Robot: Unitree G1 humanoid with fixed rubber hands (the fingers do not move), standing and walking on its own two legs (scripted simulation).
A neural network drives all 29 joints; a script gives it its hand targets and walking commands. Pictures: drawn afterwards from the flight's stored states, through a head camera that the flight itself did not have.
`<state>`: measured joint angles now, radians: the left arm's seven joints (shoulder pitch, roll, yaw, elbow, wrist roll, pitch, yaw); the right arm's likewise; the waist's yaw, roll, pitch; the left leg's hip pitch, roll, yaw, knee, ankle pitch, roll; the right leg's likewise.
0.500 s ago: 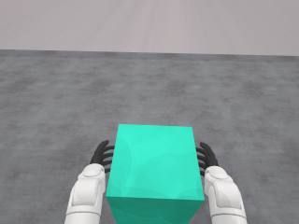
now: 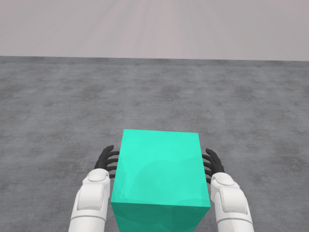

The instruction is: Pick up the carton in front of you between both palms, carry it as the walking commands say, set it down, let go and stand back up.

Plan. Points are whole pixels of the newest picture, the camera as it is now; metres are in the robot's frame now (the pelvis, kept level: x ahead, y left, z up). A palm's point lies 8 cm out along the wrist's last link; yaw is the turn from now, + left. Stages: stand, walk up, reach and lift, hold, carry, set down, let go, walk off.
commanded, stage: hold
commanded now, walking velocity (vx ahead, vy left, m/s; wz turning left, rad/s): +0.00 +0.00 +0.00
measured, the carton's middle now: (157, 184) +0.30 -0.01 -0.04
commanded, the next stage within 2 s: set down in 0.32 s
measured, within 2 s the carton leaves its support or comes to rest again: neither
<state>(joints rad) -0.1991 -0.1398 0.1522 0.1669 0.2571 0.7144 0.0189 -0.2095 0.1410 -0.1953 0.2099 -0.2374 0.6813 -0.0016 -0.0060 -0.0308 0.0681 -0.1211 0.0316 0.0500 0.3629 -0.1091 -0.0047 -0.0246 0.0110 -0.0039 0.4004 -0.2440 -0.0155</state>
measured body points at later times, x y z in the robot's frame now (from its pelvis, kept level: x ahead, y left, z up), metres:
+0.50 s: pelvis -0.01 +0.04 -0.01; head -0.06 +0.06 +0.44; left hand +0.31 +0.16 +0.04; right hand +0.29 -0.14 +0.04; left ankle +0.06 +0.12 -0.74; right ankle -0.01 -0.11 -0.74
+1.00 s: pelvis -0.02 +0.01 -0.08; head +0.18 +0.03 +0.32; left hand +0.37 +0.17 -0.17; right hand +0.35 -0.13 -0.16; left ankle +0.07 +0.12 -0.74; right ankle -0.01 -0.11 -0.74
